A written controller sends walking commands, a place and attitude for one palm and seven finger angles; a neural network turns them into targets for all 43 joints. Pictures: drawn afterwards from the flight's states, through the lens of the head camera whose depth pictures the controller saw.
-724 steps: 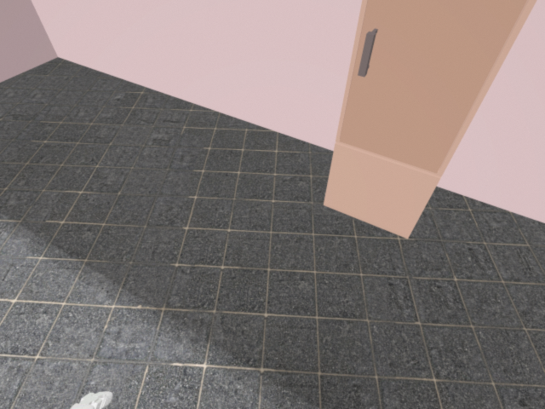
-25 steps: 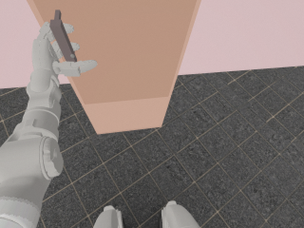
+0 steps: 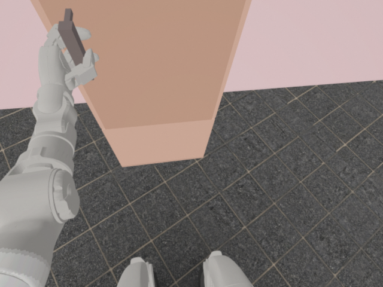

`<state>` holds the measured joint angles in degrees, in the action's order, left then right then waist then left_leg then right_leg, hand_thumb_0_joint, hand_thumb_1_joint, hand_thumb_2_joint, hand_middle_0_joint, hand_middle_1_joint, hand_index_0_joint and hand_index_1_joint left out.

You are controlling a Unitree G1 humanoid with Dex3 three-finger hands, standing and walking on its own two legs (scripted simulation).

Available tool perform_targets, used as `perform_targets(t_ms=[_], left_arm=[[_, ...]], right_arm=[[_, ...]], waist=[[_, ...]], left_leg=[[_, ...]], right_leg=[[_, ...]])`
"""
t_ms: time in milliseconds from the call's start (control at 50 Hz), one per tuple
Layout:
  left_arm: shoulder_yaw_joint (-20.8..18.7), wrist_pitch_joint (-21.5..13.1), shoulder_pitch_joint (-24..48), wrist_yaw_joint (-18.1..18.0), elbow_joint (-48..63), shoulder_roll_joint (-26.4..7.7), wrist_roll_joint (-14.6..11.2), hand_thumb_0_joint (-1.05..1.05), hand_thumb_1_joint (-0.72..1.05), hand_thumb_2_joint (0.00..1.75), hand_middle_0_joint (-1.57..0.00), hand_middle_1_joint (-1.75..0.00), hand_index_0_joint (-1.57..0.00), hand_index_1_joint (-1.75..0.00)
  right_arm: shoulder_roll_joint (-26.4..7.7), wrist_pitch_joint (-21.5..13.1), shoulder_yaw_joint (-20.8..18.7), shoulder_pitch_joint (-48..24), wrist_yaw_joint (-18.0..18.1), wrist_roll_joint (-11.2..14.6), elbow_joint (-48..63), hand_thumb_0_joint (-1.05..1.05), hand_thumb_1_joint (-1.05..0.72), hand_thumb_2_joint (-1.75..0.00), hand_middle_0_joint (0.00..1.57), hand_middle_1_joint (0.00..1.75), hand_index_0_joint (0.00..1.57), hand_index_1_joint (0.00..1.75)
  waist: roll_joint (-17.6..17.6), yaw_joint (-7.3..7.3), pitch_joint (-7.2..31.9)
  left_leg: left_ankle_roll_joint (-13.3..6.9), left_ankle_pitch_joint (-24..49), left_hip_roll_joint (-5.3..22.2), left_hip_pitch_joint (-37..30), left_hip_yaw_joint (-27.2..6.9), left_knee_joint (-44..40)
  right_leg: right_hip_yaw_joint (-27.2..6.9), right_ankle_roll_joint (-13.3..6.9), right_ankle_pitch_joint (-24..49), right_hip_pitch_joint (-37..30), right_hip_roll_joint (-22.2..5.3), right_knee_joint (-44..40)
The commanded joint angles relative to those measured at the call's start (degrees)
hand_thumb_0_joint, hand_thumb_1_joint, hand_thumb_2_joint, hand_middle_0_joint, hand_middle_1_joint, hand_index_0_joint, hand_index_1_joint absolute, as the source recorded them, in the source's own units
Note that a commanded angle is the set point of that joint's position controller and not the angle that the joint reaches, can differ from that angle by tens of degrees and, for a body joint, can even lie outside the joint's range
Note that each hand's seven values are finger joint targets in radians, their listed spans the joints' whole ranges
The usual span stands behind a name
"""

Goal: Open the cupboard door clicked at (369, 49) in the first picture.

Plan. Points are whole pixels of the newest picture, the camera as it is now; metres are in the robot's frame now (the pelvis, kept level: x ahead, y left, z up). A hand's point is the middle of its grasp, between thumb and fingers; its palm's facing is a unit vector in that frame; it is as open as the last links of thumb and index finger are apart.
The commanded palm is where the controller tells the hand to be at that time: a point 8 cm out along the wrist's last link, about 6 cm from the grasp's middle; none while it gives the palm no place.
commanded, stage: pull the door open along its arc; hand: left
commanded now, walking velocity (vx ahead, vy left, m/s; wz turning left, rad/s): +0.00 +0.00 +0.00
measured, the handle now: (79, 46) +0.59 +0.17 +0.09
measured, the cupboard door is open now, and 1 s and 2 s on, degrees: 0 36 40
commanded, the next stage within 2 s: open thumb and fingers to let go in 1.08 s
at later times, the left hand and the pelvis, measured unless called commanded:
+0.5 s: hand (104, 107) +0.44 +0.11 +0.09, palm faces +0.05 -1.00 +0.04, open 6.2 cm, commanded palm +0.39 +0.17 +0.09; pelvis +0.02 +0.00 +0.02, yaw -1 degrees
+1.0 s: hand (152, 144) +0.36 +0.03 +0.10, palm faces +0.41 -0.91 -0.02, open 6.2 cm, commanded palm +0.29 +0.06 +0.09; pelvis +0.01 -0.04 +0.03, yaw +3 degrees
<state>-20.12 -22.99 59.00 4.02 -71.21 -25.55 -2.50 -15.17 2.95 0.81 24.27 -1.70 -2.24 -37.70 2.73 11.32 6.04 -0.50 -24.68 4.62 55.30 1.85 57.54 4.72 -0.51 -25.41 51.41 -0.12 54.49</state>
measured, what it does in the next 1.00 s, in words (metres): stands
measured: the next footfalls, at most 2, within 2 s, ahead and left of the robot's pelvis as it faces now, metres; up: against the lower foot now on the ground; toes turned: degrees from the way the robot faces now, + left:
none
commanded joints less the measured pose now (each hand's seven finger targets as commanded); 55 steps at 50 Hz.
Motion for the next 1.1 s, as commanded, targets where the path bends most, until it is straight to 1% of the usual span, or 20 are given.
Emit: perform_targets(t_ms=[0,20,100,120,200,320,360,400,420,440,460,500,560,640,700,760,900,980,1060,1080], left_arm=[[-1.5,-3.6,26.3,0.7,12.9,-12.8,0.5,0.0,0.9,0.9,-0.4,-1.35,-0.4,-1.35],[-0.9,-3.7,24.7,1.1,13.9,-12.3,0.4,0.0,0.9,0.9,-0.4,-1.35,-0.4,-1.35],[-0.3,-3.6,18.0,2.2,15.1,-9.8,-1.0,0.0,0.9,0.9,-0.4,-1.35,-0.4,-1.35],[-0.4,-3.7,16.7,2.4,16.7,-9.9,-1.3,0.0,0.9,0.9,-0.4,-1.35,-0.4,-1.35],[0.0,-3.1,7.1,2.9,19.2,-7.4,-2.7,0.0,0.9,0.9,-0.4,-1.35,-0.4,-1.35],[2.6,-2.2,-9.2,2.6,32.1,-1.6,-5.2,0.0,0.9,0.9,-0.4,-1.35,-0.4,-1.35],[4.6,-1.7,-15.8,2.1,37.1,2.1,-6.1,0.0,0.9,0.9,-0.4,-1.35,-0.4,-1.35],[5.4,-1.4,-20.7,1.4,41.6,3.4,-6.6,0.0,0.9,0.9,-0.4,-1.35,-0.4,-1.35],[-2.1,-0.9,-21.2,-6.8,45.7,5.8,-10.8,0.0,0.9,0.9,-0.4,-1.35,-0.4,-1.35],[3.2,-0.1,-25.0,-10.7,46.6,10.6,-9.0,0.0,0.9,0.9,-0.4,-1.35,-0.4,-1.35],[4.3,0.2,-27.2,-13.2,48.1,12.4,-8.4,0.0,0.9,0.9,-0.4,-1.35,-0.4,-1.35],[5.1,0.3,-29.7,-18.0,51.9,12.9,-5.8,0.0,0.9,0.9,-0.4,-1.35,-0.4,-1.35],[10.5,0.8,-31.9,-25.2,57.2,19.5,-1.6,0.0,0.9,0.9,-0.4,-1.35,-0.4,-1.35],[16.3,2.5,-29.8,-34.2,59.1,25.0,4.4,0.0,0.9,0.9,-0.4,-1.35,-0.4,-1.35],[20.1,4.8,-29.9,-39.8,58.4,28.8,8.8,0.0,0.9,0.9,-0.4,-1.35,-0.4,-1.35],[24.1,6.4,-28.7,-41.3,59.3,32.0,10.8,0.0,0.9,0.9,-0.4,-1.35,-0.4,-1.35],[30.1,8.5,-35.0,-39.0,61.2,37.4,8.3,0.0,0.9,0.9,-0.4,-1.35,-0.4,-1.35],[33.6,9.0,-41.9,-38.2,65.2,40.5,8.0,0.0,0.9,0.9,-0.4,-1.35,-0.4,-1.35],[36.1,10.0,-50.5,-37.4,71.3,41.9,7.5,0.0,0.9,0.9,-0.4,-1.35,-0.4,-1.35],[35.6,10.2,-49.2,-37.6,70.4,40.9,7.8,0.0,0.9,0.9,-0.4,-1.35,-0.4,-1.35]], right_arm=[[-10.4,-0.4,-3.5,11.4,0.7,-0.1,2.2,0.0,-0.9,-0.9,0.2,0.3,0.2,0.3],[-10.1,-0.3,-3.4,11.0,0.7,0.1,2.8,0.0,-0.9,-0.9,0.2,0.3,0.2,0.3],[-9.8,0.0,-3.6,10.2,0.5,0.4,3.9,0.0,-0.9,-0.9,0.2,0.3,0.2,0.3],[-9.7,0.1,-3.5,9.7,0.4,0.6,4.4,0.0,-0.9,-0.9,0.2,0.3,0.2,0.3],[-9.4,0.5,-3.9,8.4,0.2,1.2,6.3,0.0,-0.9,-0.9,0.2,0.3,0.2,0.3],[-8.2,0.5,-4.5,4.7,-0.4,2.3,9.5,0.0,-0.9,-0.9,0.2,0.3,0.2,0.3],[-7.5,0.1,-4.5,3.2,-0.7,2.8,10.6,0.0,-0.9,-0.9,0.2,0.3,0.2,0.3],[-7.4,-0.3,-4.6,2.0,-0.8,3.0,11.2,0.0,-0.9,-0.9,0.2,0.3,0.2,0.3],[-5.4,-1.0,-4.5,-0.5,-0.8,2.8,11.4,0.0,-0.9,-0.9,0.2,0.3,0.2,0.3],[-5.1,-1.6,-4.3,-1.1,-1.3,2.4,11.4,0.0,-0.9,-0.9,0.2,0.3,0.2,0.3],[-5.1,-2.0,-4.3,-1.4,-1.6,2.3,11.4,0.0,-0.9,-0.9,0.2,0.3,0.2,0.3],[-5.1,-2.3,-4.4,-2.2,-1.8,1.5,11.4,0.0,-0.9,-0.9,0.2,0.3,0.2,0.3],[-3.6,-2.7,-4.4,-4.2,-2.4,0.3,11.6,0.0,-0.9,-0.9,0.2,0.3,0.2,0.3],[-2.8,-2.5,-4.3,-7.7,-2.3,-0.9,11.3,0.0,-0.9,-0.9,0.2,0.3,0.2,0.3],[-2.1,-2.3,-4.0,-10.6,-2.0,-1.9,11.1,0.0,-0.9,-0.9,0.2,0.3,0.2,0.3],[-1.6,-1.9,-3.9,-12.4,-1.2,-2.3,10.9,0.0,-0.9,-0.9,0.2,0.3,0.2,0.3],[-1.1,-1.9,-3.5,-15.1,0.2,-1.8,11.5,0.0,-0.9,-0.9,0.2,0.3,0.2,0.3],[-0.2,-2.3,-3.2,-16.2,-0.2,-1.5,12.1,0.0,-0.9,-0.9,0.2,0.3,0.2,0.3],[0.4,-3.0,-2.8,-17.1,-0.8,-1.1,13.3,0.0,-0.9,-0.9,0.2,0.3,0.2,0.3],[0.3,-3.0,-2.7,-17.1,-0.6,-1.1,13.0,0.0,-0.9,-0.9,0.2,0.3,0.2,0.3]], waist=[[4.8,1.08,28.5],[5.9,0.51,29.7],[3.3,-0.86,29.6],[4.9,-1.68,29.9],[1.5,-3.49,28.1],[-0.4,-6.81,27.1],[-1.4,-7.84,25.4],[-2.8,-8.37,23.8],[-3.0,-12.43,23.2],[-2.5,-10.89,20.7],[-3.9,-10.7,19.1],[-5.6,-10.93,18.9],[-4.3,-11.03,19.5],[-5.3,-9.66,17.0],[-4.9,-9.68,15.7],[-5.9,-8.78,16.5],[-11.5,-9.06,15.2],[-8.3,-10.06,15.1],[-8.1,-11.0,15.3],[-9.4,-10.34,13.0]], left_leg=[[-1.3,22.3,-3.1,-25.6,-4.1,-4.0],[-1.2,23.5,-3.2,-26.1,-3.8,-4.2],[-1.2,24.6,-3.4,-26.1,-3.1,-4.9],[-1.1,24.7,-3.5,-26.4,-2.9,-5.3],[-1.3,24.8,-3.8,-25.1,-1.6,-6.5],[-1.4,27.7,-4.1,-26.1,0.1,-9.0],[-1.3,28.6,-4.1,-26.7,0.6,-10.0],[-1.4,28.5,-4.2,-26.9,1.0,-10.7],[-0.6,28.1,-4.2,-25.3,1.5,-11.4],[-0.2,27.3,-4.2,-25.9,1.5,-11.9],[0.0,27.1,-4.0,-26.2,1.1,-12.2],[0.1,27.6,-4.0,-26.2,0.9,-12.2],[0.2,28.9,-3.9,-27.8,1.1,-11.9],[0.3,22.0,-3.9,-27.1,0.5,-12.1],[0.2,18.5,-4.1,-26.4,0.2,-12.1],[0.1,16.9,-4.1,-27.3,0.1,-12.0],[-0.1,15.7,-4.7,-27.7,-0.3,-12.9],[0.2,16.7,-4.9,-29.1,-0.2,-13.2],[0.3,18.0,-5.1,-30.4,-0.3,-13.6],[0.3,17.0,-5.1,-29.9,-0.5,-13.5]], right_leg=[[-2.2,-0.1,21.1,-8.4,3.5,-6.4],[-2.3,-0.1,22.5,-9.4,3.4,-6.2],[-2.1,-0.2,25.0,-12.4,3.6,-6.5],[-2.1,-0.2,25.3,-13.0,3.6,-6.5],[-2.2,-0.2,27.9,-16.9,3.7,-7.3],[-2.2,-0.1,34.0,-23.4,3.4,-8.4],[-1.9,-0.1,35.2,-24.9,3.2,-8.9],[-1.9,-0.1,36.1,-26.3,3.1,-9.4],[-1.2,0.2,34.4,-27.4,3.0,-10.1],[-0.9,0.3,33.3,-26.6,3.1,-10.1],[-0.3,0.3,32.1,-25.6,3.0,-10.4],[-0.4,0.1,32.6,-26.8,2.7,-9.9],[-0.7,0.0,33.6,-26.8,2.0,-9.2],[-1.1,-0.1,26.2,-24.5,1.2,-10.3],[-1.3,-0.5,21.5,-23.0,0.9,-11.1],[-1.7,-0.6,20.1,-23.1,0.5,-11.9],[-3.5,0.5,24.1,-27.5,-0.8,-15.3],[-3.7,0.5,27.0,-29.2,-1.5,-15.6],[-3.4,0.6,30.4,-31.8,-1.9,-15.9],[-3.6,0.7,28.9,-30.7,-2.0,-16.7]])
